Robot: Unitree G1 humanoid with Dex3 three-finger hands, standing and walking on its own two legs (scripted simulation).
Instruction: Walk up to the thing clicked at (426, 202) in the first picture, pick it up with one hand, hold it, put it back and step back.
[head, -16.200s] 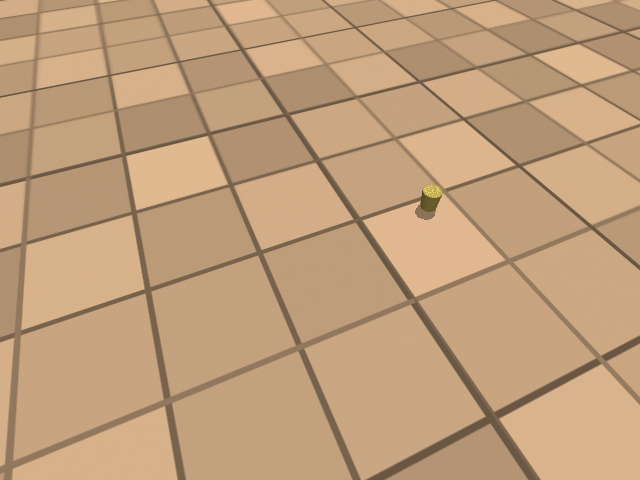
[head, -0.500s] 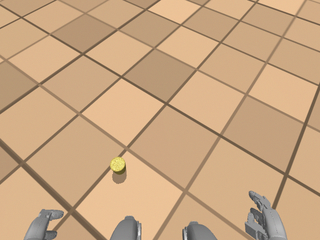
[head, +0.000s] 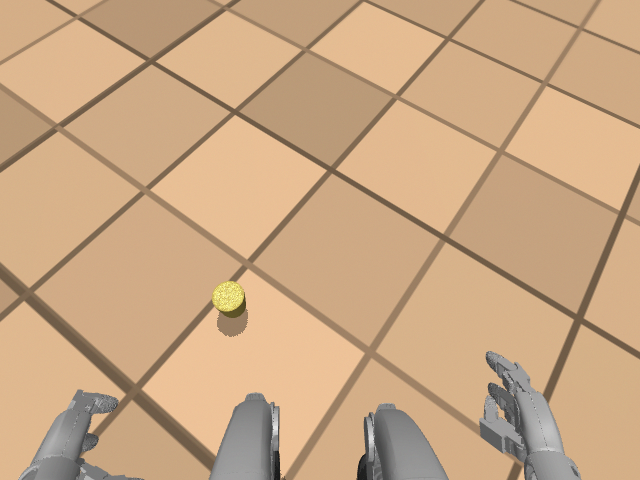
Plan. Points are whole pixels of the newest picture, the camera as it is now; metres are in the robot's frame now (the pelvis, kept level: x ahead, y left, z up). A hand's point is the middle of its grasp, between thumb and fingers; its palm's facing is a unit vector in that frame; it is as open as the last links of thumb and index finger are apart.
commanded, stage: rise first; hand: left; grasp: from above
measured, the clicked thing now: (231, 301) +0.51 +0.23 -0.61
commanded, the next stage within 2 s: none
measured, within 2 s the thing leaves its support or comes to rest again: neither
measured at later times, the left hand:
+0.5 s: hand (160, 358) +0.31 +0.30 -0.33, palm faces -0.47 -0.30 -0.83, open 14.0 cm
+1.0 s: hand (180, 324) +0.40 +0.30 -0.42, palm faces -0.45 -0.01 -0.89, open 14.1 cm
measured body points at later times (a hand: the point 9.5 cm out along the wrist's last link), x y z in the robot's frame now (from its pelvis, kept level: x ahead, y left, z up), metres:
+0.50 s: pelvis -0.07 +0.00 -0.20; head +0.14 +0.01 +0.20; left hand +0.33 +0.32 -0.28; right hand +0.06 -0.28 -0.33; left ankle +0.03 +0.13 -0.62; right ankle -0.01 -0.13 -0.62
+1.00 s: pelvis -0.08 +0.00 -0.29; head +0.15 +0.05 +0.10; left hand +0.42 +0.30 -0.36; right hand -0.05 -0.28 -0.40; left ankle +0.03 +0.13 -0.62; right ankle -0.01 -0.13 -0.62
